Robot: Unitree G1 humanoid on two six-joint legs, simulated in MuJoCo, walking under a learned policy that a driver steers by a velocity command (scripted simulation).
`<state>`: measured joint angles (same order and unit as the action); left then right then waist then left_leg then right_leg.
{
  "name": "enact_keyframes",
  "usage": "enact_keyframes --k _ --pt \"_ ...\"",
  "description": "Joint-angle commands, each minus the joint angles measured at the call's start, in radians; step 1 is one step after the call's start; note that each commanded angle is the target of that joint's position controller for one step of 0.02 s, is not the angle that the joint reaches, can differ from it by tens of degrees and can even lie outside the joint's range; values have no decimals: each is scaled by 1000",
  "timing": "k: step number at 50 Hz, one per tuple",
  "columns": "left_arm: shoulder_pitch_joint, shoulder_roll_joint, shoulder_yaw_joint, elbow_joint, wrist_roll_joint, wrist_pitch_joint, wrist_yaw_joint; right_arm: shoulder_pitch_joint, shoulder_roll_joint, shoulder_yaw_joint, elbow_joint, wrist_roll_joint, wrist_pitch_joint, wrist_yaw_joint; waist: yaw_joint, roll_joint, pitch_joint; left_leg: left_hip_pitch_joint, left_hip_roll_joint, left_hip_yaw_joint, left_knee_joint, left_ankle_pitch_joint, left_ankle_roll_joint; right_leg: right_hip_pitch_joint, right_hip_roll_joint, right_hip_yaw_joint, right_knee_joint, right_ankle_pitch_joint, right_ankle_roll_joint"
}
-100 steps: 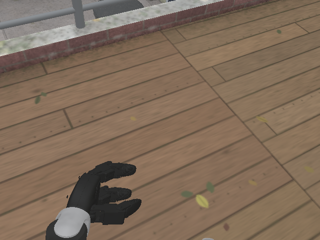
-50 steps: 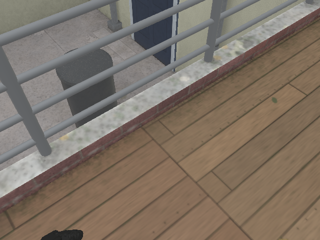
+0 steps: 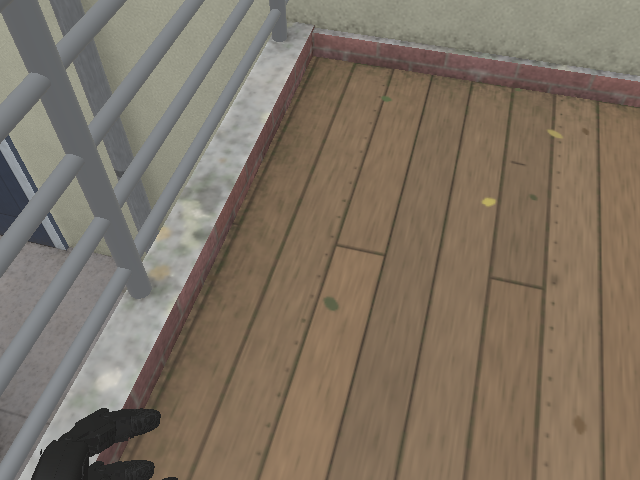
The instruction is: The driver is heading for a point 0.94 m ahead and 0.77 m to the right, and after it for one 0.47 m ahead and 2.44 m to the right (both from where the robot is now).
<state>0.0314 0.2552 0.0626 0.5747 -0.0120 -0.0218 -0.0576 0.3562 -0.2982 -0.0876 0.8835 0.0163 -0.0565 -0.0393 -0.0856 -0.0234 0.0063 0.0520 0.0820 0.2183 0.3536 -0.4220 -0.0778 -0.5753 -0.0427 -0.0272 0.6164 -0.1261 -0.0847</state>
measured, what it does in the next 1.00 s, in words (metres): walks ahead, turning right: right foot, then left foot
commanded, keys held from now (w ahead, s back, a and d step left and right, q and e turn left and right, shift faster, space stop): w+e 1.00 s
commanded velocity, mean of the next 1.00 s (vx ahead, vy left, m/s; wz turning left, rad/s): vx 0.50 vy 0.00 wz -0.60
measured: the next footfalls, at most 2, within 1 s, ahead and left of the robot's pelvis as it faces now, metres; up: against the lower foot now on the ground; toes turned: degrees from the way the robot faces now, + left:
right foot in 0.02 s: +0.17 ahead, -0.11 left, +0.00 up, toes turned -3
left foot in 0.48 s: +0.47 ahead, +0.05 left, +0.00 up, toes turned -21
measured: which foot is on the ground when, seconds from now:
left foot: down 0.00-0.02, up 0.04-0.46, down 0.48-1.00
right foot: up 0.00-0.00, down 0.02-0.50, up 0.52-0.98, down 1.00-1.00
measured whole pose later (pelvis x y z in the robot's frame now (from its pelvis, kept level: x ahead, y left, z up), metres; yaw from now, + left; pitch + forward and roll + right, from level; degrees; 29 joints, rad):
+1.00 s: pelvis +0.51 -0.16 -0.01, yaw -36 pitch +2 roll +2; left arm 0.06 0.27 0.07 0.57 -0.02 -0.02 -0.05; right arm 0.38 -0.32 -0.09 0.85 0.02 -0.05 -0.02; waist -0.07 -0.01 0.04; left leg 0.04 0.11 0.24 0.51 -0.49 -0.07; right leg -0.52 -0.01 -0.03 0.63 -0.17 -0.10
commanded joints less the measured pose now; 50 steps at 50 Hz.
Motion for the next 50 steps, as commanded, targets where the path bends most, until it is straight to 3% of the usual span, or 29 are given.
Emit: enact_keyframes --k 1,2,3,4,5,6,8,12,17,19,21,23,24,25,26,27,28,29,31,33,35,37,41,42,45,47,48,49,50 --pt "355 194 95 40 0 -6 15 -35 -159 -23 -74 -16 -5 -10 240 29 -197 -330 126 -16 564 797 98 642 50 49 -51 57 -112" --pt "332 335 108 33 -7 -11 26 31 -18 26 -148 -53 -34 7 126 -272 -265 -799 -63 -87 944 -113 31 953 -228 612 -141 -16 -299" --pt "423 269 89 27 0 -16 32 -74 -86 20 -157 -14 -81 26 224 -159 -401 -914 -75 -294 1073 -143 40 1003 -275 831 -286 -153 -342" --pt "392 238 81 46 12 -25 42 -139 -105 16 -170 13 -99 36 218 -107 -274 -996 -32 -292 1081 -54 52 926 -259 714 -297 -113 -297" --pt "341 198 69 41 7 -24 47 -164 -91 24 -178 10 -105 33 190 -36 -210 -954 9 -289 1000 22 60 794 -222 598 -294 -59 -259" --pt "265 174 61 23 6 -24 46 -169 -103 15 -170 -14 -103 26 143 -3 -162 -875 30 -291 931 74 61 645 -191 520 -306 19 -236" --pt "190 143 47 1 18 -35 46 -138 -132 -5 -172 -30 -78 33 72 -37 -116 -735 48 -300 839 118 54 441 -153 448 -357 137 -226" --pt "213 153 52 26 10 -41 63 -210 -78 4 -197 -55 -50 29 68 -23 -53 -682 7 -258 610 280 21 286 -77 318 -361 242 -197" --pt "317 184 63 70 -8 -34 80 -410 -44 24 -257 -37 -52 47 140 -46 0 -612 -65 -272 272 505 20 269 -51 335 -351 95 -144" --pt "330 193 66 76 -16 -41 70 -428 -75 17 -267 -31 -53 49 146 -53 5 -570 -78 -285 193 485 29 294 -63 382 -320 4 -136" --pt "340 186 69 82 -30 -40 70 -421 -95 7 -268 -19 -56 49 137 -73 -9 -526 -82 -290 161 392 39 350 -84 430 -265 9 -127" --pt "310 154 60 71 -10 -23 72 -295 -107 -5 -231 -25 -71 40 72 -111 -54 -360 -97 -269 92 271 75 374 -36 449 -147 24 -101" --pt "299 110 43 60 -3 -17 65 -191 -138 -15 -213 -38 -84 44 23 -62 -142 -182 -35 -322 89 310 131 349 10 416 25 85 -71" --pt "310 63 29 26 0 -18 65 -46 -208 -30 -206 -50 -85 42 -19 68 -290 100 155 -536 83 216 223 181 79 312 315 -32 -19" --pt "396 62 18 1 -19 -31 65 20 -245 -43 -170 -55 -75 51 26 363 -358 303 328 -972 -10 59 367 -151 172 233 580 -463 35" --pt "387 156 32 21 -27 -34 63 -15 -163 -26 -193 -29 -69 46 10 272 -286 273 349 -997 -38 -74 360 -255 98 257 688 -427 53" --pt "296 190 38 15 -19 -29 60 -54 -108 -11 -207 -28 -59 37 -12 182 -178 172 305 -836 -42 -38 315 -274 60 226 718 -333 64" --pt "252 179 37 9 -9 -27 66 -85 -112 -9 -201 -31 -47 34 9 102 -110 47 267 -722 -55 46 275 -238 17 184 703 -273 69" --pt "246 144 40 -9 -11 -21 67 -132 -61 5 -209 -22 -43 33 60 78 -37 -115 200 -568 -97 247 256 -165 -24 167 630 -212 67" --pt "265 91 27 -10 -6 -2 68 -119 -69 -6 -180 -15 -49 31 74 118 -21 -167 174 -447 -121 350 250 -142 -31 133 603 -195 79" --pt "242 99 29 -20 0 18 78 -126 -70 -8 -163 -24 -61 31 74 121 -4 -179 170 -352 -132 461 253 -170 -32 133 538 -122 91" --pt "184 106 29 -42 2 20 80 -115 -117 -17 -143 -30 -62 26 68 116 8 -182 193 -298 -160 459 257 -176 -68 140 446 -37 104" --pt "50 57 4 -50 -6 -7 41 -52 -146 -26 -119 -15 -51 11 14 117 42 -147 193 -184 -172 413 241 -130 -58 63 237 96 97" --pt "21 64 7 -55 -6 -7 31 -50 -154 -26 -122 -20 -45 11 3 107 49 -136 185 -158 -160 437 237 -105 -49 44 200 111 92" --pt "-44 73 11 -80 -9 -4 17 -24 -190 -41 -111 4 -24 25 1 106 82 -77 207 -110 -141 507 207 -64 -21 -2 114 21 46" --pt "-6 86 25 -77 -13 -11 11 -25 -215 -51 -91 14 -9 23 48 129 71 -36 220 -67 -26 837 179 15 21 -48 56 -84 7" --pt "71 117 42 -61 -12 -11 5 -19 -220 -52 -87 10 -2 17 95 143 8 -25 203 -34 97 982 161 130 58 -74 28 -95 -17" --pt "230 159 71 -16 -5 -9 7 -12 -221 -52 -93 8 3 9 184 96 -70 -101 179 0 289 1019 141 367 106 -80 -31 -39 -56" --pt "397 233 104 31 -15 3 20 5 -173 -33 -115 -20 -7 4 254 8 -146 -334 140 8 572 733 99 651 37 78 -35 -17 -110"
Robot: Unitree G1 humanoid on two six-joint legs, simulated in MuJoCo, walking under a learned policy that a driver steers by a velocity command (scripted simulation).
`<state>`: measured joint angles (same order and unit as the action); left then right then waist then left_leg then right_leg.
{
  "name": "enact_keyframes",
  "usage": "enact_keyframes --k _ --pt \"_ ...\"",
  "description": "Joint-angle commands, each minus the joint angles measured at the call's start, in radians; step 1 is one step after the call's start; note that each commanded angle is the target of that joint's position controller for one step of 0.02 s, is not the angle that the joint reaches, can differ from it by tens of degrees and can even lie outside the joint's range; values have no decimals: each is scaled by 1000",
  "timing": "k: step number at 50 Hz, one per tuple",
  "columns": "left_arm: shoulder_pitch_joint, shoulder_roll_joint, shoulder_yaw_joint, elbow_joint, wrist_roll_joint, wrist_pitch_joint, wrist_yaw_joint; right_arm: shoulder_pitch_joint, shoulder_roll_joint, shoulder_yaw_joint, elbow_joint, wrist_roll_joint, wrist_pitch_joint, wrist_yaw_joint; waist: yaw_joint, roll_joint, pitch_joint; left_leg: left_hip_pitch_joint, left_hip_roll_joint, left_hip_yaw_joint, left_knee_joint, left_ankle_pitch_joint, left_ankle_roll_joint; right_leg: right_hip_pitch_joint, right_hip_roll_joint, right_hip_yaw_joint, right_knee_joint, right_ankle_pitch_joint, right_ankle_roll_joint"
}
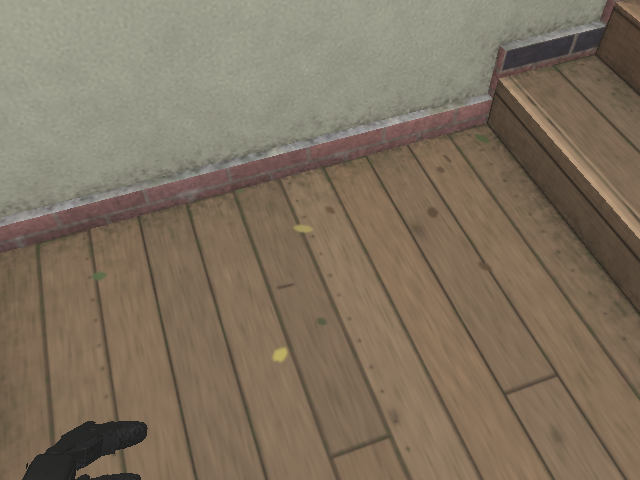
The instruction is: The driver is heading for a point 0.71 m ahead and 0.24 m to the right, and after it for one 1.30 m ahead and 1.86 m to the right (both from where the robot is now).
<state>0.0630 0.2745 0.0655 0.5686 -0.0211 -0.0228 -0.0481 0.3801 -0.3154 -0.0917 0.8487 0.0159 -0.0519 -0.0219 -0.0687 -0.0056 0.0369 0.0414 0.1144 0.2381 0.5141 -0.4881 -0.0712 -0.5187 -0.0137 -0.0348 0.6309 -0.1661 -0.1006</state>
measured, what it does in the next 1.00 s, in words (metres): walks ahead, turning right: left foot, then right foot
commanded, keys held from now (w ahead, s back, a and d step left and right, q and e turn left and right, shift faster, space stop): w+e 0.72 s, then w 0.24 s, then no key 0.04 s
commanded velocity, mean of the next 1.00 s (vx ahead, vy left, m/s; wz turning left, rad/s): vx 0.50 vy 0.00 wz -0.53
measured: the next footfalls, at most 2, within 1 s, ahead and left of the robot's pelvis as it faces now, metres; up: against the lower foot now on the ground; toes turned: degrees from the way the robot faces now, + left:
left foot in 0.46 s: +0.45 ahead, +0.05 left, +0.00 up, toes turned -18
right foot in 0.96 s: +0.57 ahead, -0.32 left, +0.00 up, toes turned -32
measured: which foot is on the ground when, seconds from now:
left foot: down 0.00-0.00, up 0.02-0.44, down 0.46-0.98, up 1.00-1.00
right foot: down 0.00-0.48, up 0.50-0.94, down 0.96-1.00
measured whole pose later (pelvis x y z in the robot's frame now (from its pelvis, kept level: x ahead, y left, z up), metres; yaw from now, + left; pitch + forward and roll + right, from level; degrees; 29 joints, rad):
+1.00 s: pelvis +0.50 -0.16 +0.01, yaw -31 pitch +3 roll +1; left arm 0.03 0.27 0.04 0.61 0.00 -0.05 -0.04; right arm 0.38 -0.29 -0.06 0.88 0.01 -0.06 -0.01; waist -0.07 0.00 0.04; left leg -0.05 0.11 0.15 0.64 -0.49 -0.05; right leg -0.50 -0.01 -0.01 0.58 -0.11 -0.05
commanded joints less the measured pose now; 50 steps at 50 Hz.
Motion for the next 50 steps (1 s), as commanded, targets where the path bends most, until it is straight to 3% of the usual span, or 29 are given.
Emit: enact_keyframes --k 1,2,3,4,5,6,9,11,14,17,20,22,23,24,25,26,27,28,30,32,35,38,40,42,45,46,48,49,50 --pt "308 344 112 28 -24 3 19 67 -25 12 -146 -60 -40 0 101 -326 -257 -736 -70 -93 755 -71 29 864 -223 604 -135 -106 -263" --pt "358 268 88 -3 -11 -9 21 -27 -103 5 -167 -10 -82 9 180 -227 -403 -833 -101 -303 851 -116 44 906 -305 869 -309 -283 -322" --pt "347 219 72 32 -6 -24 19 -176 -138 -8 -200 31 -94 12 208 -148 -262 -921 -72 -305 853 -11 55 838 -274 733 -335 -164 -267" --pt "297 201 67 40 -9 -34 20 -183 -110 2 -203 17 -100 5 167 -95 -190 -896 -30 -308 776 74 62 709 -240 619 -316 -52 -233" --pt "232 152 51 29 -7 -38 24 -157 -109 -3 -177 -19 -95 -2 128 -74 -150 -830 3 -314 697 114 61 577 -207 520 -316 59 -211" --pt "170 124 40 10 1 -43 24 -125 -116 -13 -171 -34 -85 -2 81 -61 -134 -744 25 -327 643 139 62 472 -177 464 -333 169 -200" --pt "144 121 37 31 5 -61 25 -133 -84 -11 -176 -33 -55 0 45 -27 -113 -671 18 -303 535 171 41 327 -153 390 -365 324 -214" --pt "175 146 44 58 5 -61 37 -226 -46 3 -209 -39 -50 -2 62 2 -75 -673 -2 -285 418 287 23 267 -123 339 -378 348 -201" --pt "210 153 48 89 -7 -52 44 -339 -13 19 -236 -38 -52 6 106 -34 -52 -596 -62 -266 175 504 21 211 -55 282 -363 246 -150" --pt "287 144 48 129 -11 -42 45 -419 -28 18 -266 -13 -56 17 143 -57 -54 -539 -109 -274 59 534 25 247 -69 344 -321 126 -137" --pt "258 170 58 111 -11 -42 45 -409 -76 -3 -287 -11 -62 41 116 -82 -58 -510 -115 -293 12 434 56 322 -114 446 -234 110 -127" --pt "240 138 48 104 -7 -32 46 -290 -81 -18 -265 -19 -73 39 46 -98 -99 -319 -127 -263 -59 399 98 312 -63 446 -128 167 -90" --pt "225 93 33 86 0 -38 44 -164 -128 -36 -255 -34 -79 29 -13 -64 -195 -99 -24 -344 -35 409 152 226 -11 396 65 160 -50" --pt "307 38 17 67 -3 -47 51 -24 -211 -58 -236 -49 -75 23 -23 156 -337 250 197 -669 -67 342 285 -76 108 246 415 -135 26" --pt "346 83 14 59 -17 -54 50 12 -185 -53 -216 -22 -64 28 1 340 -394 315 321 -1003 -158 136 368 -266 88 217 629 -451 51" --pt "301 153 33 67 -24 -48 51 -21 -108 -34 -235 -18 -56 20 -21 208 -278 234 296 -932 -194 -14 342 -337 27 225 721 -374 67" --pt "220 169 36 56 -15 -38 51 -61 -66 -20 -240 -20 -44 17 -26 105 -193 121 251 -790 -203 7 305 -335 -11 178 749 -291 74" --pt "154 149 31 30 5 -34 47 -99 -65 -14 -229 -26 -38 15 -5 52 -115 -8 217 -706 -242 60 292 -320 -35 150 719 -247 74" --pt "154 112 29 26 -5 -23 40 -157 -48 -5 -219 -36 -44 15 49 87 -34 -179 155 -558 -315 166 268 -233 -78 155 633 -189 73" --pt "157 103 26 21 1 -17 45 -170 -68 -13 -189 -34 -56 14 67 90 -9 -239 144 -461 -355 303 265 -210 -95 155 570 -142 83" --pt "135 90 22 27 2 -13 46 -148 -90 -21 -146 -39 -72 10 64 66 -43 -177 135 -324 -351 491 261 -228 -102 161 443 5 95" --pt "60 65 4 10 -11 -13 34 -111 -107 -26 -112 -22 -65 8 32 49 -37 -145 130 -249 -351 448 247 -203 -107 134 257 89 92" --pt "-15 39 -12 -8 -5 -19 27 -82 -128 -27 -93 -18 -60 12 7 51 -9 -141 137 -222 -355 446 246 -170 -89 100 140 131 82" --pt "-69 57 -11 -22 5 -23 11 -46 -136 -25 -76 3 -46 17 -16 58 12 -113 150 -201 -355 424 237 -139 -71 66 63 123 84" --pt "-106 67 -10 -41 -6 -30 -3 -2 -125 -14 -31 29 -26 25 -6 87 43 -14 184 -195 -303 555 212 -114 -44 30 -46 41 51" --pt "-84 79 -4 -37 2 -34 -5 -2 -147 -16 -22 30 -20 22 16 111 25 5 183 -180 -251 696 200 -49 -18 5 -76 0 36" --pt "164 156 40 34 17 -40 7 -22 -173 -11 -14 17 -11 10 161 96 -111 -87 124 -96 41 998 154 346 64 -49 -141 62 -10" --pt "340 238 67 73 26 -35 22 -34 -140 8 -51 -18 -18 6 233 3 -242 -329 74 -65 355 753 104 670 -80 151 -80 220 -64" --pt "310 325 71 66 27 -29 28 84 -14 53 -86 -48 -38 17 124 -292 -398 -698 -94 -123 691 -84 38 940 -374 665 -171 271 -257"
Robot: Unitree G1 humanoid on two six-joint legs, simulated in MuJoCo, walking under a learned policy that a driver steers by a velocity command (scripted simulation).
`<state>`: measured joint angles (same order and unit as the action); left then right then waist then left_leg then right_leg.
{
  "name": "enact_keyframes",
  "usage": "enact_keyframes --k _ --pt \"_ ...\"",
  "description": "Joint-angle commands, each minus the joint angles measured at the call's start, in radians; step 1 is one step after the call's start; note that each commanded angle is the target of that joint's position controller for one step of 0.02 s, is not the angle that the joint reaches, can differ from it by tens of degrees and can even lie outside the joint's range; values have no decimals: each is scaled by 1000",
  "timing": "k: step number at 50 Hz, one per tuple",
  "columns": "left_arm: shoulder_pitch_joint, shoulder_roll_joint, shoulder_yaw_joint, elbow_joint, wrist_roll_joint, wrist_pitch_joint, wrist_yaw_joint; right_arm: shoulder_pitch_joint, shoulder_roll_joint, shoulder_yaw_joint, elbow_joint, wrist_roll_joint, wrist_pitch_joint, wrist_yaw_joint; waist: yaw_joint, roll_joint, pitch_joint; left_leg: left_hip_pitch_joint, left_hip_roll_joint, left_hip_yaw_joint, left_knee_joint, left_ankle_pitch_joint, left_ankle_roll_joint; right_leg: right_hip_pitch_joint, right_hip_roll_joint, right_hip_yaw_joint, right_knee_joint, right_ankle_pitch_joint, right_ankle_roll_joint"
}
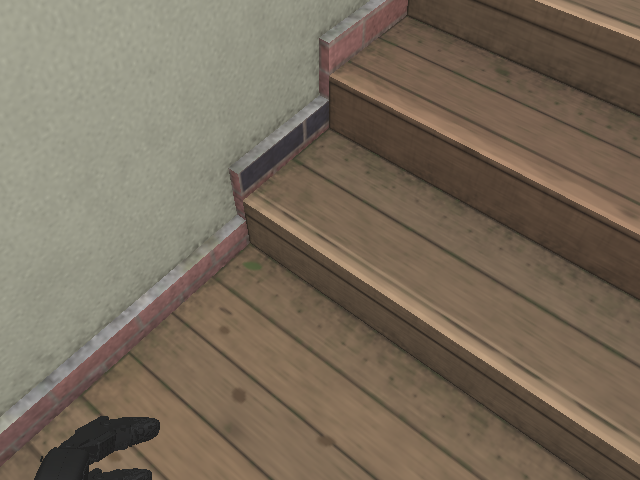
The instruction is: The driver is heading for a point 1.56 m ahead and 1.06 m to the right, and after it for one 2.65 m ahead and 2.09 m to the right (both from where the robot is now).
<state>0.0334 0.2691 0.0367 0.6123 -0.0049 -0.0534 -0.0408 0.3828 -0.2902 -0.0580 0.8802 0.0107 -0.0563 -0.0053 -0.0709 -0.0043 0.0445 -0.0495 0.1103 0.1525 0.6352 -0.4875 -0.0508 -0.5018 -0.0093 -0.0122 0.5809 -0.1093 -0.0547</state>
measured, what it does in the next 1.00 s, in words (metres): walks ahead, turning right: left foot, then right foot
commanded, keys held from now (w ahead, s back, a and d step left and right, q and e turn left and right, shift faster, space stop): no key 0.22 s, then e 0.78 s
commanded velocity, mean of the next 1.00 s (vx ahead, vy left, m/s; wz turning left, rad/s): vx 0.10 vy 0.00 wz -0.38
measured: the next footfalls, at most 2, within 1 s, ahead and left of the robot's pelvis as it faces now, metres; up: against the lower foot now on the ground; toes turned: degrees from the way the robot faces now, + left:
left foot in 0.38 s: +0.26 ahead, +0.09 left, +0.00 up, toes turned -1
right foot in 0.80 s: +0.18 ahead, -0.16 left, +0.00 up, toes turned -19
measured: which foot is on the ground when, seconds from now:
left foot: up 0.00-0.36, down 0.38-0.80, up 0.82-1.00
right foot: down 0.00-0.38, up 0.40-0.78, down 0.80-1.00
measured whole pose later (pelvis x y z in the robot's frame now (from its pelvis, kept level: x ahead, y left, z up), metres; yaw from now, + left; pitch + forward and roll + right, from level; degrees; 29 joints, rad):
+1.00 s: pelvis +0.15 -0.07 +0.03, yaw -23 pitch +1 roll +2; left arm 0.16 0.31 0.07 0.77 -0.01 0.02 0.03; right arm 0.08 -0.34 -0.07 0.81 -0.01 0.01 -0.05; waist 0.00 0.05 0.07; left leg -0.56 0.02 -0.02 1.08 -0.38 -0.08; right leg -0.27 0.05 0.06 0.43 -0.18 -0.07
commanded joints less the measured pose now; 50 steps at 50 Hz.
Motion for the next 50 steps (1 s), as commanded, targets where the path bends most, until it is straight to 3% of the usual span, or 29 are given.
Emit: enact_keyframes --k 1,2,4,6,8,9,10,12,15,18,19,20,21,22,23,24,26,27,30,32,35,39,40,41,42,43,45,47,50 --pt "382 250 83 21 14 3 26 -4 -158 -9 -93 -3 -54 10 198 -173 -462 -651 -95 -213 708 -143 13 897 -394 697 -195 341 -332" --pt "322 219 66 26 25 -2 26 -100 -186 -15 -129 22 -56 12 196 -156 -326 -730 -52 -206 743 -92 14 817 -357 485 -168 569 -300" --pt "205 158 50 33 8 -9 26 -130 -148 -6 -126 -9 -42 -4 119 -49 -194 -664 19 -194 592 35 12 561 -267 292 -196 619 -231" --pt "140 140 41 41 21 -16 31 -77 -117 -2 -113 -16 -11 -5 43 -55 -163 -497 21 -186 543 98 0 362 -236 222 -272 611 -215" --pt "75 140 40 53 20 -22 33 -45 -96 7 -110 -26 15 -13 0 -80 -143 -440 4 -173 436 156 -25 270 -205 148 -306 652 -219" --pt "145 93 20 94 49 -23 38 16 -37 25 -73 -64 52 8 -7 -55 -157 -360 -26 -131 347 190 -2 267 -184 88 -291 707 -188" --pt "148 101 19 119 43 -25 35 -2 -34 29 -74 -59 65 12 -9 -93 -125 -340 -36 -123 263 243 6 248 -152 55 -291 693 -159" --pt "163 113 22 144 35 -25 34 -76 -46 31 -78 -44 71 12 26 -138 -111 -307 -53 -108 131 328 20 264 -129 52 -284 621 -130" --pt "174 150 37 167 32 -8 36 -140 -84 26 -87 -38 69 -5 53 -119 -114 -271 -73 -123 35 340 31 302 -156 132 -239 514 -126" --pt "136 159 42 169 25 29 38 -103 -102 18 -73 -31 47 -16 18 -60 -85 -124 -82 -117 -158 378 63 245 -123 207 -131 204 -80" --pt "157 112 28 168 24 24 41 -75 -143 10 -67 -35 40 -32 24 22 -65 -61 33 -226 -229 429 69 190 -51 195 -42 39 -45" --pt "221 47 18 162 31 22 47 -66 -228 -1 -95 -40 37 -40 61 190 -59 -15 247 -417 -272 712 130 109 91 108 150 -347 -4" --pt "284 78 24 182 42 43 58 -48 -269 -23 -88 -21 51 -43 41 287 -113 -20 373 -594 -343 681 284 32 133 61 366 -580 4" --pt "277 118 37 198 52 51 57 -58 -224 -17 -98 -12 51 -44 54 182 -84 -55 359 -595 -385 596 303 19 99 121 506 -544 1" --pt "240 135 47 207 52 58 48 -111 -158 2 -107 -9 53 -42 69 116 -57 -99 309 -485 -386 496 274 21 77 134 533 -474 5" --pt "226 129 49 207 45 65 35 -165 -133 6 -124 -21 58 -40 86 121 -35 -118 256 -377 -386 500 250 27 54 111 534 -422 22" --pt "220 107 43 216 48 81 21 -216 -130 5 -136 -21 59 -39 91 162 -40 -119 181 -229 -363 583 215 61 48 52 468 -356 62" --pt "138 114 53 177 -41 92 49 -255 -152 -1 -162 -34 55 -53 58 190 -45 -79 184 -216 -367 577 215 1 21 48 444 -383 105" --pt "110 90 43 145 -11 104 70 -215 -167 -9 -141 -21 63 -65 33 178 -97 -31 215 -185 -351 602 245 28 2 20 312 -340 155" --pt "85 74 37 119 -7 111 62 -224 -195 -19 -134 -28 66 -63 26 181 -107 -63 224 -145 -348 613 243 81 0 -9 238 -301 152" --pt "88 107 47 104 -8 113 49 -264 -214 -29 -132 -31 70 -59 33 199 -113 -88 235 -115 -332 565 238 141 -9 -41 152 -252 129" --pt "170 154 79 124 -5 94 26 -254 -181 -29 -88 2 85 -66 86 134 -107 -153 201 -54 -201 366 127 316 5 -40 -113 -97 24" --pt "207 192 96 138 -8 92 32 -201 -140 -20 -67 -12 87 -60 91 -24 -93 -251 132 20 -29 236 58 408 -32 48 -211 68 -23" --pt "210 328 124 112 -7 94 54 -229 -79 -1 -133 -56 85 -56 57 -342 -66 -564 -26 74 276 -173 -52 476 -302 480 -271 259 -201" --pt "225 309 118 105 27 69 49 -356 -126 -15 -157 -44 76 -62 136 -202 -128 -596 -78 -148 466 -213 -49 426 -361 563 -301 230 -321" --pt "177 289 110 107 25 43 47 -356 -149 -27 -157 -19 73 -60 100 -141 -112 -632 -61 -197 505 -123 -31 437 -319 467 -303 214 -287" --pt "70 228 94 91 -3 39 62 -338 -177 -41 -133 -13 56 -62 71 -96 -97 -666 -35 -212 488 22 -20 456 -232 356 -268 175 -183" --pt "57 192 73 88 -6 53 75 -327 -156 -40 -134 -25 49 -50 58 -109 -123 -611 -58 -214 499 105 -26 422 -202 327 -262 252 -177" --pt "92 204 73 99 -11 60 85 -309 -126 -38 -135 -13 45 -40 62 -111 -144 -590 -89 -217 425 157 -35 447 -185 334 -260 243 -179"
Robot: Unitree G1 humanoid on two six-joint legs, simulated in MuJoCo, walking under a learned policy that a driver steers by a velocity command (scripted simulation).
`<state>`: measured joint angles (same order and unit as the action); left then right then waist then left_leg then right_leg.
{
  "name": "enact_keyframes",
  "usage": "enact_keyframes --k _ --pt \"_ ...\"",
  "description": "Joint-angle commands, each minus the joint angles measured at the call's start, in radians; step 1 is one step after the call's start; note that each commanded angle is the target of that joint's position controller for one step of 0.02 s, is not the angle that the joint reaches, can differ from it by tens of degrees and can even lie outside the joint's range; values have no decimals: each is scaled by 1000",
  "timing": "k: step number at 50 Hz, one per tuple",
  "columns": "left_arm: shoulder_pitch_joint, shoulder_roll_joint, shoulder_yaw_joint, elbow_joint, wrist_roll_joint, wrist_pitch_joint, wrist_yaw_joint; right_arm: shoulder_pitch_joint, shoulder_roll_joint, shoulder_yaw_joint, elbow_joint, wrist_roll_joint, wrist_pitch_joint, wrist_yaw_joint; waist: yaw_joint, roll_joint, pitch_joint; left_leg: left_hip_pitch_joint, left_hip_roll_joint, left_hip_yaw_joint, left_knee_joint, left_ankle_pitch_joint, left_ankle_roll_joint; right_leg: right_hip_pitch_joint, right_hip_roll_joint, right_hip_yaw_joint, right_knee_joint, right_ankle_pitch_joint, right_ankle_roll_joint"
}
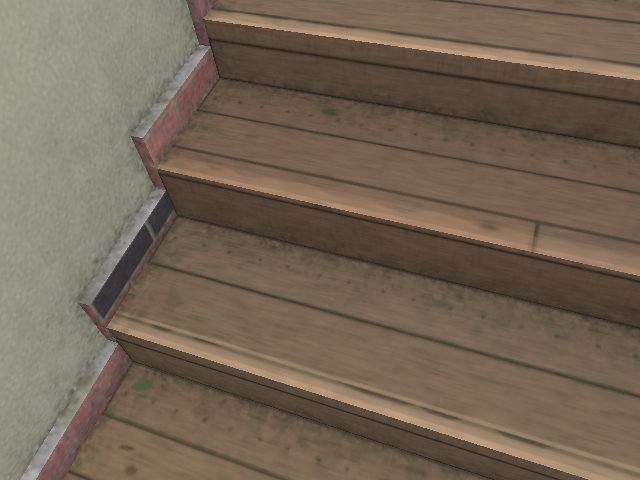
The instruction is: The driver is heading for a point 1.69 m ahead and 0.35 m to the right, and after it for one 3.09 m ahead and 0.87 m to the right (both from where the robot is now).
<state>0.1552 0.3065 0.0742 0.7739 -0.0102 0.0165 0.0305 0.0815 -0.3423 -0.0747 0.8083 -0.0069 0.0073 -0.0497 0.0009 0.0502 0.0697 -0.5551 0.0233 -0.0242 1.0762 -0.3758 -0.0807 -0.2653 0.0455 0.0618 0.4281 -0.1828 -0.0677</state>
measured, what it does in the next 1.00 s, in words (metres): steps on the spot, turning right: left foot, then right foot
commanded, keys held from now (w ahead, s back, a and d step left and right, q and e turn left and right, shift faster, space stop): e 0.54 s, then no key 0.46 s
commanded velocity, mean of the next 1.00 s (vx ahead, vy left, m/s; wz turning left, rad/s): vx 0.00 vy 0.00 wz -0.44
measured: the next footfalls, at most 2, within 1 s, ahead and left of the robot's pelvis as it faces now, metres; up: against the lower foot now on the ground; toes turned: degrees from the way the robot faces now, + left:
left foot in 0.38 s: +0.11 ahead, +0.13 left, +0.00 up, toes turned -19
right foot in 0.78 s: +0.01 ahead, -0.13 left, +0.00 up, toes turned -24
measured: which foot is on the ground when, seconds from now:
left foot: up 0.00-0.36, down 0.38-0.78, up 0.80-1.00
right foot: down 0.00-0.36, up 0.38-0.76, down 0.78-1.00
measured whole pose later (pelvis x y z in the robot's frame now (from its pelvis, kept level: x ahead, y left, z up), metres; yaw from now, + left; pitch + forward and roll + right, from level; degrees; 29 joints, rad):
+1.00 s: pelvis +0.01 -0.02 +0.00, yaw -25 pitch +0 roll +0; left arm 0.10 0.24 0.02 0.80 0.02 0.00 0.02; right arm 0.16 -0.34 -0.06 0.86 0.00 0.02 -0.04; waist -0.03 0.05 0.05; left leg -0.36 0.07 -0.01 0.85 -0.45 -0.10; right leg -0.20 0.04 0.01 0.43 -0.22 -0.04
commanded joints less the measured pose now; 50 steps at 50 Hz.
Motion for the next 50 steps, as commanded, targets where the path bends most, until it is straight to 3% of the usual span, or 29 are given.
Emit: enact_keyframes --k 1,4,8,12,15,17,18,19,20,21,22,23,24,26,29,34,36,38,39,40,41,42,43,45,48,50 --pt "-21 186 38 -57 -3 -12 16 -16 -83 -23 -65 2 -18 2 -3 -171 -161 -75 -10 -49 -50 53 -12 207 -239 278 -107 321 -161" --pt "-21 194 40 -52 -7 -14 20 -35 -76 -22 -75 -4 -10 4 5 -178 -149 -53 -23 -71 -165 78 -23 211 -228 313 -109 245 -154" --pt "-29 191 38 -53 -2 -8 22 -60 -76 -24 -81 11 -22 -4 19 -192 -120 -3 -40 -85 -280 46 -25 176 -208 378 -101 134 -140" --pt "-41 200 41 -62 3 4 16 -61 -73 -20 -87 10 -41 13 28 -188 -136 87 -58 -91 -374 22 -14 164 -202 443 -64 229 -156" --pt "-60 196 38 -71 -4 13 11 -28 -77 -18 -84 13 -52 28 13 -192 -156 177 -74 -82 -489 19 4 177 -189 487 -23 375 -150" --pt "-90 190 34 -82 -15 23 15 34 -82 -21 -64 14 -58 36 -31 -182 -161 308 -72 -59 -689 165 28 144 -144 479 19 370 -109" --pt "-84 169 28 -90 -16 25 19 57 -109 -28 -54 8 -57 34 -34 -153 -168 421 -10 -83 -767 291 55 72 -101 446 59 242 -62" --pt "-16 113 15 -84 -6 24 16 48 -166 -36 -64 -7 -47 27 14 50 -204 551 191 -256 -770 464 134 -53 3 305 256 -118 -2" --pt "-15 148 30 -101 -15 13 15 42 -201 -40 -72 -43 -38 28 20 216 -147 534 347 -472 -788 632 318 -262 138 153 425 -475 54" --pt "12 229 52 -89 -1 5 10 12 -158 -29 -91 -36 -39 25 29 145 -142 494 410 -473 -786 626 380 -285 49 143 636 -463 95" --pt "28 253 68 -64 -9 10 7 -28 -109 -16 -106 -25 -39 18 39 87 -124 469 348 -364 -773 572 340 -281 23 129 710 -390 112" --pt "43 226 69 -43 -12 22 11 -52 -94 -11 -113 -16 -36 14 47 56 -103 461 277 -273 -765 481 288 -290 10 114 744 -329 131" --pt "38 200 63 -44 -8 31 12 -54 -86 -8 -113 -3 -34 9 35 58 -83 463 249 -227 -766 453 270 -318 4 102 778 -278 149" --pt "-2 155 49 -69 -12 33 5 -27 -90 -3 -104 -5 -24 0 10 80 -59 456 211 -140 -784 471 276 -328 -12 44 740 -226 171" --pt "-68 120 30 -112 -8 18 3 42 -116 -11 -84 -10 -13 -6 -41 102 -94 552 236 -125 -785 544 313 -330 -44 14 599 -227 190" --pt "-49 105 10 -112 3 12 -11 19 -163 -25 -75 9 -7 19 -39 123 -131 500 250 -70 -763 617 314 -120 -55 -58 330 -211 163" --pt "-26 112 12 -99 3 16 -16 22 -165 -24 -63 20 -6 26 -27 131 -131 492 249 -68 -732 603 299 -47 -42 -76 190 -150 138" --pt "32 120 18 -68 6 17 -20 27 -136 -11 -47 36 -8 28 11 112 -130 424 220 -43 -665 545 238 120 -25 -93 -68 51 81" --pt "46 154 25 -66 7 20 -14 83 -96 4 -25 24 -18 35 9 43 -155 338 185 -6 -605 436 166 257 -80 -16 -119 185 48" --pt "72 226 33 -79 18 25 0 110 -20 33 -44 -36 -30 48 -23 -213 -228 172 99 80 -409 21 67 427 -315 244 -66 579 -28" --pt "29 183 15 -79 39 14 -4 50 -30 27 -68 -23 -29 39 -1 -261 -213 125 43 47 -315 -251 21 276 -421 321 -77 539 -205" --pt "2 148 8 -82 44 -4 -13 17 -98 9 -63 -3 -21 29 19 -185 -177 129 62 7 -212 -254 7 218 -376 288 -105 423 -228" --pt "-31 128 1 -66 41 -19 -15 21 -104 2 -55 8 -14 26 1 -198 -150 118 67 -10 -177 -210 6 193 -323 230 -111 362 -187" --pt "-81 135 3 -57 26 -35 -14 59 -110 -8 -21 2 4 8 -14 -195 -110 119 67 -21 -147 -127 -9 150 -285 181 -119 338 -145" --pt "-100 102 -10 -31 26 -37 -5 93 -78 -4 1 5 5 4 -30 -190 -113 187 55 -9 -174 -62 -22 104 -248 120 -116 356 -146" --pt "-108 94 -13 -17 26 -35 -4 64 -54 5 2 5 1 4 -13 -187 -108 221 54 2 -284 -49 -17 107 -236 114 -110 311 -143"
Over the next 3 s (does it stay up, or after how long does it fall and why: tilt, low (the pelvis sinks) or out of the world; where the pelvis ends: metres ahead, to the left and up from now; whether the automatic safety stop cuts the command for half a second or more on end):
stays up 0.72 -0.35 0.19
